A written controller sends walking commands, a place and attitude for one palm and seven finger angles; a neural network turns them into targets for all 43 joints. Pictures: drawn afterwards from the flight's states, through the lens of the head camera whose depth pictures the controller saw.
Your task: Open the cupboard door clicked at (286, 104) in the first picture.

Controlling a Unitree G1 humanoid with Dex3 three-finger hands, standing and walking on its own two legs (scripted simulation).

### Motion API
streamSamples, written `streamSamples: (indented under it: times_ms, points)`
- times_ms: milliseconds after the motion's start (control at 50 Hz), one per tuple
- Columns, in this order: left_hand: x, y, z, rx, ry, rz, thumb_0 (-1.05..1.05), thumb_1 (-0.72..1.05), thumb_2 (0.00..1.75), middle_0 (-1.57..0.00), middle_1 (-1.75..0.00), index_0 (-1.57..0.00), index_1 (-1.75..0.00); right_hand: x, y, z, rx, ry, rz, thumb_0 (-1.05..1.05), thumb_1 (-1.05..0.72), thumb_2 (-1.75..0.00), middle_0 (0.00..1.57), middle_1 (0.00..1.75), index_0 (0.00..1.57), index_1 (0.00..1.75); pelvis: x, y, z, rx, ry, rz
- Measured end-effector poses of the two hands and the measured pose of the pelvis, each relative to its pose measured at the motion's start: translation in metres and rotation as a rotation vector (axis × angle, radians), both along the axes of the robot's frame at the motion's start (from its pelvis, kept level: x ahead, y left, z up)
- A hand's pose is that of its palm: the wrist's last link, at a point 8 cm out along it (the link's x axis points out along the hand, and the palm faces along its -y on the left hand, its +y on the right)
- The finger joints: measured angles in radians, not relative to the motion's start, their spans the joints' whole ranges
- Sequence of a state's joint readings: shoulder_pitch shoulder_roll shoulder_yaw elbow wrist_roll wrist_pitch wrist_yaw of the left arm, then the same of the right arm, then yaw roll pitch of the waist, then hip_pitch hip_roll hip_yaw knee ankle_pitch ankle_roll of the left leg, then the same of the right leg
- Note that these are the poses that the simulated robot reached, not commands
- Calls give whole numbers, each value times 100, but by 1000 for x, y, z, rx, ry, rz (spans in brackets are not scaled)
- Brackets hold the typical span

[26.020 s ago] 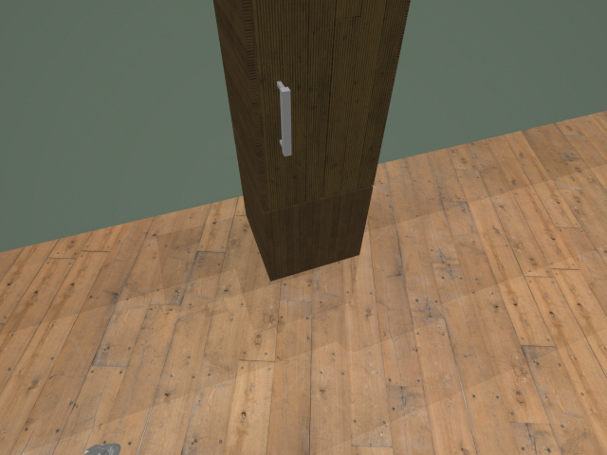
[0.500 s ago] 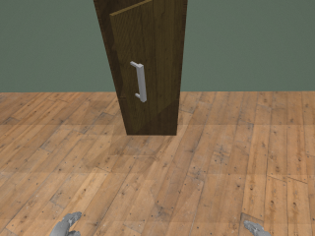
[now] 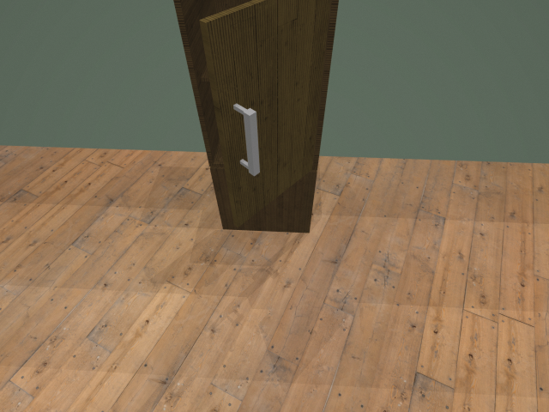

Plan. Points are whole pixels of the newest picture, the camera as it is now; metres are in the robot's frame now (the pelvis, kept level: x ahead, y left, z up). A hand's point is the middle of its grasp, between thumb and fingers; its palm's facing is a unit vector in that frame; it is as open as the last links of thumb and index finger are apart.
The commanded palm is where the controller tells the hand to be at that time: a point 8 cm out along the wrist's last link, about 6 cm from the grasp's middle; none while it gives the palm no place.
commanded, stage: let the arm hang, fingers relaxed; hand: left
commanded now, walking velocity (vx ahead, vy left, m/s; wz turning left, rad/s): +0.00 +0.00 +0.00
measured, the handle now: (246, 141) +0.68 +0.11 -0.02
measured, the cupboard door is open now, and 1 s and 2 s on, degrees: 49 49 49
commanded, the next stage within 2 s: look to check the result in 0.38 s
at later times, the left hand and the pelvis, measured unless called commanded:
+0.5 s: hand out of the picture +0.10 +0.22 -0.16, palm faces -0.03 -0.95 -0.30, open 7.3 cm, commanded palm none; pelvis +0.02 +0.00 +0.01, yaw -1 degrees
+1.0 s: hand out of the picture +0.10 +0.22 -0.15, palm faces -0.03 -0.95 -0.32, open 7.3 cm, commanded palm none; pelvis +0.04 -0.01 +0.01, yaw -1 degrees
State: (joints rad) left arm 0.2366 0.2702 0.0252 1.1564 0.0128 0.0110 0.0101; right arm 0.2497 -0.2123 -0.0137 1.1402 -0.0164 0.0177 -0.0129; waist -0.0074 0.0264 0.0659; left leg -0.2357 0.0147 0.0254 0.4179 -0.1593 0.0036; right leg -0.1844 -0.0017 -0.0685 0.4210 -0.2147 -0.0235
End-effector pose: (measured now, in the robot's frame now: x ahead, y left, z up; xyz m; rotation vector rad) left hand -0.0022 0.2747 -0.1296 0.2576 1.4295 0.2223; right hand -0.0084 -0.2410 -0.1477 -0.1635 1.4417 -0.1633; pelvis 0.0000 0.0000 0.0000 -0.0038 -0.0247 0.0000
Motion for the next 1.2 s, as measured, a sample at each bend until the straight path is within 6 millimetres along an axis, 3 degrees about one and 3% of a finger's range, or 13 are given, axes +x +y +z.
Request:
streamSamples:
  times_ms: [180,300,520,760,1200]
  points:
    - [70,-4,8,0,-173,-59,0,91,90,-20,-30,-20,-30,50,-5,3,-4,-129,22,0,-91,-90,20,30,20,30,7,0,2,6,-7,-3]
    - [96,-11,12,-15,-228,-84,0,91,90,-20,-30,-20,-30,73,-18,11,-36,-179,34,0,-91,-90,20,30,20,30,12,-1,4,8,-8,-5]
    - [92,-8,9,-8,-170,-81,0,91,90,-20,-30,-21,-30,80,-41,19,-84,-154,41,0,-91,-90,20,30,20,29,21,-5,5,8,0,-9]
    - [80,-2,10,16,-94,-62,0,91,90,-20,-30,-21,-30,81,-44,16,-80,-107,39,0,-91,-90,20,30,20,30,32,-9,6,8,6,-13]
    - [122,-13,12,8,-172,-90,0,91,90,-20,-30,-21,-30,107,-46,18,-79,-160,28,0,-90,-90,20,30,20,30,48,-13,6,11,12,-29]
